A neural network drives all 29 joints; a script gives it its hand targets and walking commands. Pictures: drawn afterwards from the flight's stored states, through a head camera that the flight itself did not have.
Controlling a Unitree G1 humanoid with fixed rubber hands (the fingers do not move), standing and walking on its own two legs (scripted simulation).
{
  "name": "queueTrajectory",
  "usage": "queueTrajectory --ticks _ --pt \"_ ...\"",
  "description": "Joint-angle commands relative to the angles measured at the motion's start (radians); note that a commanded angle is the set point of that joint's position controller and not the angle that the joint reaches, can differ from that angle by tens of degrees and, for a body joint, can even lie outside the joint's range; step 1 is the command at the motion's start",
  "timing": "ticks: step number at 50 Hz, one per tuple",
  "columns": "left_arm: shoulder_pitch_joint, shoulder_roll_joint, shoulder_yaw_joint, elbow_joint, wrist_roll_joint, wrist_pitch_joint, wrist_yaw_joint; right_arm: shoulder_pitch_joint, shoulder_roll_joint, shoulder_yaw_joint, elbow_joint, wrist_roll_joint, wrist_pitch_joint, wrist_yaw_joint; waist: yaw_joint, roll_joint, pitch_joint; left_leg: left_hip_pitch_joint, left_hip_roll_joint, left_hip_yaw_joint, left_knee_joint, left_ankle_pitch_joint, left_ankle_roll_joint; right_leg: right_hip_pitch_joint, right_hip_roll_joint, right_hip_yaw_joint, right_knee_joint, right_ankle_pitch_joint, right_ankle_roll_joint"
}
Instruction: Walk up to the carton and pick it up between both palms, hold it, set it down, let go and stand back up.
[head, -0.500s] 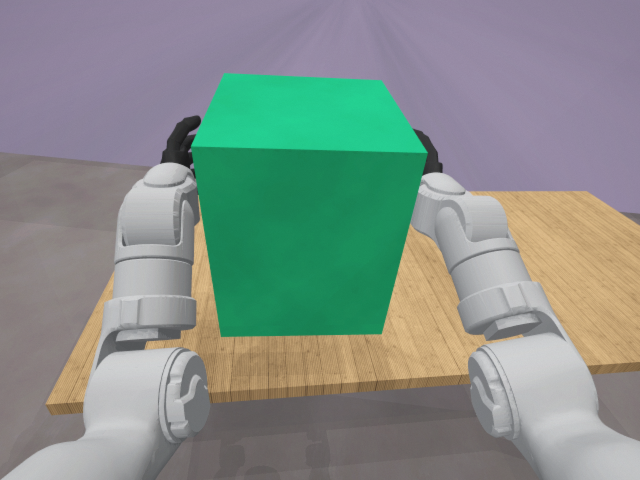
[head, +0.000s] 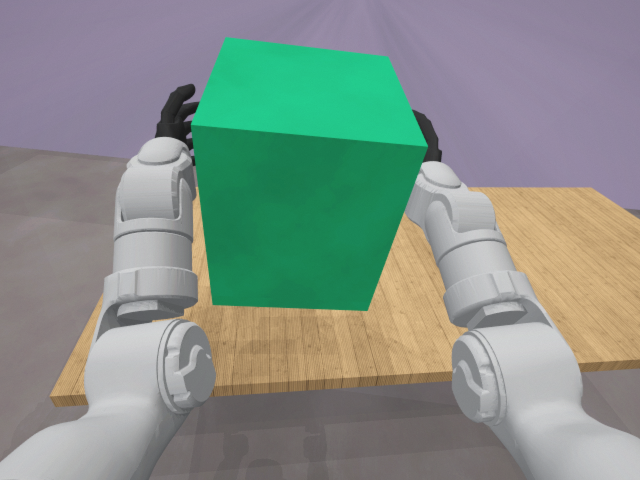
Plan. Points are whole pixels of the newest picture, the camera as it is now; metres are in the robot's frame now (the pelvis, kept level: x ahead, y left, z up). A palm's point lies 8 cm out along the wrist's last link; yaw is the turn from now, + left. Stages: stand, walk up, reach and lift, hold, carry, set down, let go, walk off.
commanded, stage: set down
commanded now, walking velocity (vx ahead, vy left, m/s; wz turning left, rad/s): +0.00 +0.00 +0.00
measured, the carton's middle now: (300, 181) +0.40 +0.02 +0.26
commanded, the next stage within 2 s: none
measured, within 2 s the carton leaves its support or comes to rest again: neither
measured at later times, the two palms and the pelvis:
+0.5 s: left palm (185, 202) +0.41 +0.16 +0.22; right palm (399, 228) +0.40 -0.13 +0.19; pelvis +0.01 +0.01 +0.00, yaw +1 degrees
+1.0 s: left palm (186, 221) +0.41 +0.17 +0.19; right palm (393, 241) +0.41 -0.12 +0.17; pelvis +0.01 +0.00 +0.00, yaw +1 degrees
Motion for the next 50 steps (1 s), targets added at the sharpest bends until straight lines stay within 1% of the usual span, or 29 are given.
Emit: queueTrajectory --ticks 1,2,4,5,6,11,13,15,18,20,21,22,23,24,25,30,31,33,35,36,38,39,42,43,44,46,47,49,50 --pt "-0.604 -0.524 -0.278 0.071 -0.07 -0.089 -0.189 -0.779 0.517 0.121 -0.185 -0.033 -0.166 0.146 0.012 0.008 -0.228 0.001 -0.059 0.066 -0.108 0.056 0.008 0.147 0.024 -0.015 -0.051 -0.035 0.036" --pt "-0.588 -0.521 -0.276 0.06 -0.066 -0.1 -0.194 -0.754 0.511 0.103 -0.172 -0.06 -0.192 0.148 -0.003 0.004 -0.235 0.016 -0.056 0.065 -0.107 0.081 0.005 0.169 0.026 -0.025 -0.053 -0.009 0.033" --pt "-0.578 -0.52 -0.296 0.033 -0.056 -0.116 -0.2 -0.705 0.491 0.082 -0.145 -0.097 -0.232 0.154 -0.027 0.03 -0.225 0.054 -0.059 0.078 -0.103 0.136 -0.009 0.172 0.028 -0.034 -0.056 0.023 0.029" --pt "-0.562 -0.53 -0.301 0.037 -0.061 -0.123 -0.201 -0.71 0.492 0.084 -0.155 -0.104 -0.254 0.157 -0.022 0.027 -0.229 0.07 -0.062 0.079 -0.086 0.186 -0.012 0.169 0.028 -0.049 -0.051 0.049 0.032" --pt "-0.537 -0.53 -0.305 0.04 -0.057 -0.128 -0.202 -0.709 0.482 0.085 -0.173 -0.112 -0.275 0.157 -0.03 0.014 -0.226 0.088 -0.066 0.087 -0.075 0.223 -0.016 0.18 0.028 -0.047 -0.052 0.086 0.033" --pt "-0.534 -0.619 -0.441 -0.047 -0.103 -0.174 -0.177 -0.764 0.493 0.15 -0.305 -0.108 -0.379 0.16 -0.038 0.085 -0.355 0.178 -0.069 0.092 -0.008 0.427 -0.062 0.212 0.038 -0.07 -0.027 0.218 0.033" --pt "-0.531 -0.657 -0.505 -0.111 -0.128 -0.19 -0.155 -0.773 0.519 0.21 -0.361 -0.08 -0.406 0.165 -0.031 0.098 -0.422 0.227 -0.067 0.081 0.031 0.549 -0.075 0.202 0.044 -0.08 -0.016 0.282 0.035" --pt "-0.527 -0.682 -0.554 -0.141 -0.149 -0.2 -0.134 -0.786 0.522 0.25 -0.405 -0.066 -0.42 0.165 -0.03 0.098 -0.456 0.24 -0.064 0.072 0.05 0.586 -0.086 0.199 0.049 -0.082 -0.016 0.291 0.036" --pt "-0.497 -0.672 -0.561 -0.132 -0.154 -0.202 -0.121 -0.78 0.539 0.297 -0.429 -0.055 -0.415 0.164 -0.017 0.065 -0.44 0.208 -0.07 0.067 0.042 0.537 -0.07 0.218 0.041 -0.07 -0.009 0.313 0.051" --pt "-0.49 -0.687 -0.59 -0.18 -0.169 -0.202 -0.11 -0.78 0.557 0.337 -0.474 -0.025 -0.416 0.163 0.004 0.08 -0.507 0.21 -0.069 0.057 0.055 0.576 -0.07 0.235 0.044 -0.066 0.011 0.359 0.053" --pt "-0.485 -0.685 -0.597 -0.18 -0.17 -0.198 -0.104 -0.775 0.549 0.347 -0.479 -0.017 -0.409 0.161 -0.005 0.074 -0.509 0.222 -0.065 0.056 0.059 0.58 -0.072 0.226 0.049 -0.067 0.01 0.351 0.051" --pt "-0.472 -0.678 -0.597 -0.167 -0.167 -0.194 -0.101 -0.757 0.54 0.339 -0.468 -0.017 -0.4 0.161 -0.002 0.085 -0.473 0.21 -0.064 0.053 0.057 0.573 -0.072 0.225 0.047 -0.062 0.004 0.351 0.051" --pt "-0.466 -0.673 -0.578 -0.146 -0.164 -0.19 -0.103 -0.757 0.537 0.328 -0.46 -0.025 -0.393 0.16 -0.003 0.064 -0.464 0.205 -0.067 0.055 0.05 0.533 -0.069 0.205 0.048 -0.066 -0.001 0.311 0.054" --pt "-0.466 -0.667 -0.573 -0.147 -0.161 -0.186 -0.101 -0.745 0.544 0.325 -0.449 -0.026 -0.386 0.164 0.007 0.069 -0.442 0.191 -0.065 0.061 0.038 0.501 -0.067 0.192 0.046 -0.063 -0.004 0.285 0.051" --pt "-0.467 -0.669 -0.569 -0.145 -0.16 -0.185 -0.1 -0.743 0.54 0.315 -0.439 -0.034 -0.383 0.168 0.005 0.068 -0.437 0.185 -0.062 0.057 0.03 0.485 -0.066 0.183 0.046 -0.063 -0.007 0.265 0.048" --pt "-0.442 -0.66 -0.521 -0.108 -0.145 -0.179 -0.107 -0.709 0.541 0.284 -0.384 -0.047 -0.37 0.175 0.018 0.036 -0.405 0.173 -0.063 0.066 0.018 0.462 -0.057 0.19 0.048 -0.061 -0.006 0.283 0.052" --pt "-0.425 -0.653 -0.493 -0.067 -0.131 -0.175 -0.113 -0.701 0.529 0.266 -0.355 -0.057 -0.366 0.176 0.026 0.041 -0.36 0.157 -0.065 0.065 0.006 0.439 -0.056 0.186 0.045 -0.061 -0.011 0.271 0.054" --pt "-0.407 -0.629 -0.457 -0.039 -0.105 -0.172 -0.127 -0.662 0.519 0.233 -0.306 -0.078 -0.358 0.179 0.02 0.036 -0.304 0.135 -0.065 0.075 -0.013 0.401 -0.049 0.197 0.043 -0.061 -0.017 0.244 0.053" --pt "-0.422 -0.623 -0.423 0.009 -0.098 -0.179 -0.138 -0.665 0.51 0.181 -0.254 -0.115 -0.362 0.189 0.019 0.021 -0.282 0.109 -0.059 0.08 -0.041 0.312 -0.046 0.185 0.038 -0.065 -0.029 0.161 0.047" --pt "-0.444 -0.626 -0.429 0.002 -0.104 -0.187 -0.138 -0.666 0.514 0.16 -0.243 -0.127 -0.37 0.195 0.015 0.037 -0.277 0.104 -0.056 0.08 -0.048 0.297 -0.049 0.164 0.037 -0.068 -0.029 0.137 0.041" --pt "-0.436 -0.637 -0.421 0.034 -0.094 -0.202 -0.135 -0.655 0.495 0.121 -0.213 -0.153 -0.388 0.206 0.014 0.06 -0.262 0.127 -0.052 0.087 -0.041 0.337 -0.058 0.143 0.038 -0.076 -0.033 0.146 0.033" --pt "-0.427 -0.635 -0.412 0.052 -0.094 -0.209 -0.135 -0.66 0.499 0.12 -0.213 -0.163 -0.395 0.208 0.017 0.042 -0.265 0.135 -0.051 0.091 -0.035 0.34 -0.059 0.148 0.038 -0.077 -0.034 0.147 0.033" --pt "-0.452 -0.647 -0.425 0.055 -0.108 -0.245 -0.131 -0.673 0.513 0.101 -0.216 -0.19 -0.424 0.212 0.005 0.047 -0.316 0.138 -0.056 0.094 -0.028 0.347 -0.065 0.156 0.036 -0.08 -0.031 0.179 0.035" --pt "-0.47 -0.658 -0.438 0.047 -0.118 -0.265 -0.126 -0.685 0.522 0.105 -0.229 -0.197 -0.438 0.213 0.006 0.048 -0.357 0.14 -0.056 0.095 -0.021 0.364 -0.071 0.164 0.038 -0.081 -0.024 0.197 0.035" --pt "-0.494 -0.674 -0.46 0.04 -0.132 -0.285 -0.117 -0.702 0.523 0.106 -0.237 -0.198 -0.451 0.219 0.005 0.075 -0.404 0.154 -0.057 0.092 -0.014 0.39 -0.08 0.148 0.038 -0.083 -0.019 0.206 0.03" --pt "-0.53 -0.678 -0.474 0.039 -0.135 -0.321 -0.097 -0.714 0.53 0.111 -0.222 -0.21 -0.467 0.23 0.013 0.072 -0.448 0.173 -0.055 0.092 0.0 0.43 -0.086 0.147 0.04 -0.085 -0.02 0.209 0.03" --pt "-0.524 -0.682 -0.476 0.055 -0.132 -0.334 -0.09 -0.714 0.536 0.109 -0.209 -0.213 -0.473 0.233 0.018 0.084 -0.435 0.171 -0.056 0.092 0.0 0.429 -0.087 0.135 0.037 -0.083 -0.015 0.211 0.028" --pt "-0.537 -0.688 -0.481 0.077 -0.147 -0.356 -0.083 -0.721 0.546 0.106 -0.212 -0.225 -0.482 0.235 0.022 0.069 -0.462 0.146 -0.05 0.089 -0.005 0.415 -0.086 0.154 0.035 -0.081 -0.012 0.226 0.032" --pt "-0.553 -0.697 -0.494 0.069 -0.156 -0.367 -0.078 -0.732 0.558 0.108 -0.212 -0.228 -0.487 0.237 0.019 0.077 -0.488 0.14 -0.053 0.093 -0.003 0.408 -0.084 0.152 0.031 -0.074 -0.009 0.232 0.029"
